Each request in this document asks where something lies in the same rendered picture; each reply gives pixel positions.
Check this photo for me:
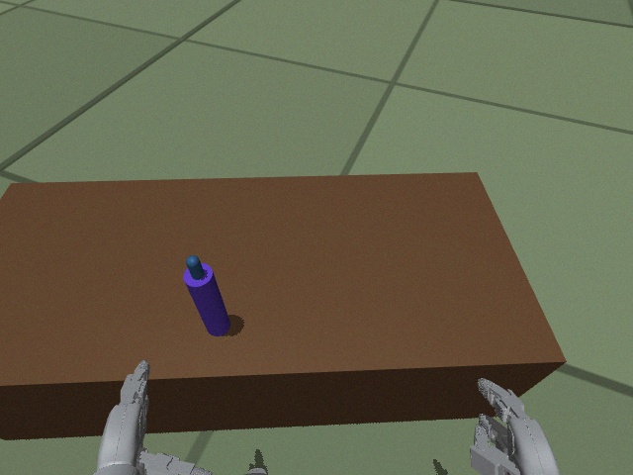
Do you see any right robot hand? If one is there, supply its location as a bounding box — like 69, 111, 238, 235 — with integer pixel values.
470, 378, 561, 475

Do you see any bottle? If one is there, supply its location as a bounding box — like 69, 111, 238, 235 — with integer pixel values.
183, 255, 230, 336

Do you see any left robot hand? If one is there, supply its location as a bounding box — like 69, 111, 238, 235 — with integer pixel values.
96, 360, 215, 475

